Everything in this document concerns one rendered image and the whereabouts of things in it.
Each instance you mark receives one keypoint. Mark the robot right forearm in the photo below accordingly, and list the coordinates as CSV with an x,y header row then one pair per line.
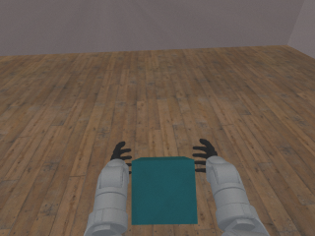
x,y
233,208

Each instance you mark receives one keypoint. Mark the left robot hand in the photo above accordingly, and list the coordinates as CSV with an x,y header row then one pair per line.
x,y
118,151

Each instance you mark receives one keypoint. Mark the right robot hand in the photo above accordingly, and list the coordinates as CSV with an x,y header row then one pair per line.
x,y
209,151

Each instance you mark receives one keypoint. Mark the robot left forearm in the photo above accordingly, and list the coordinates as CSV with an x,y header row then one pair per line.
x,y
109,216

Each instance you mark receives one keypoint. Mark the carton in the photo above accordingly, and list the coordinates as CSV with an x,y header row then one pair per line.
x,y
163,191

